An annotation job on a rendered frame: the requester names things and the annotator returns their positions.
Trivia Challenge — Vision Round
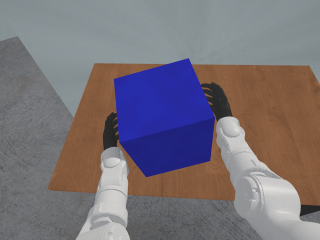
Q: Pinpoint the table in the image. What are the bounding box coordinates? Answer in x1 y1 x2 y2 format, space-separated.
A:
47 63 320 216

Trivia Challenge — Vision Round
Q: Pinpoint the robot right forearm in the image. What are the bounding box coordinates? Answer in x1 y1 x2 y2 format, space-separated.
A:
216 116 301 215

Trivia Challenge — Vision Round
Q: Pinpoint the right robot upper arm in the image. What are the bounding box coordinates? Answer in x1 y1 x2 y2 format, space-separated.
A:
233 175 320 240

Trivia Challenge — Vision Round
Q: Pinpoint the left robot upper arm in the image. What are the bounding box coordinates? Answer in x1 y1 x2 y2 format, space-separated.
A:
76 222 130 240

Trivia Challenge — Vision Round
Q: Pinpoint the robot left hand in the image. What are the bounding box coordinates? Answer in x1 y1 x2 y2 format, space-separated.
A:
103 112 119 150

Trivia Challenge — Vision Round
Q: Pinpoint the robot right hand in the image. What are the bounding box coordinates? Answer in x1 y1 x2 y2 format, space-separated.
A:
201 82 233 122

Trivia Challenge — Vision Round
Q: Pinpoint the robot left forearm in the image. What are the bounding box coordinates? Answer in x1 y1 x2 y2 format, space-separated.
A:
77 147 129 237

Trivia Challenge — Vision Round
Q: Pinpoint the carton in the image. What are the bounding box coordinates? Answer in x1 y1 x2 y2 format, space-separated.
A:
114 58 215 177

